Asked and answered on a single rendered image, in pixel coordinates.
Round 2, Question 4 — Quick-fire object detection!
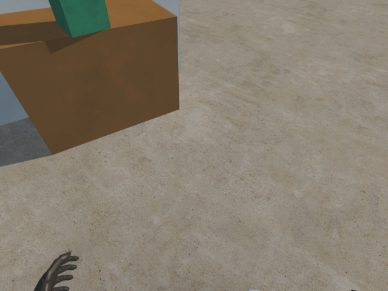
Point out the carton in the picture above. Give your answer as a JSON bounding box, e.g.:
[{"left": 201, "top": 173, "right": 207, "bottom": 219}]
[{"left": 48, "top": 0, "right": 111, "bottom": 38}]

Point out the pedestal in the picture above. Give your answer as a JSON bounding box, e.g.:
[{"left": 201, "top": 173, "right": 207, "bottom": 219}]
[{"left": 0, "top": 0, "right": 179, "bottom": 155}]

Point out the left robot hand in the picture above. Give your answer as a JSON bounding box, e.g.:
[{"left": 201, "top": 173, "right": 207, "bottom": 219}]
[{"left": 34, "top": 252, "right": 79, "bottom": 291}]

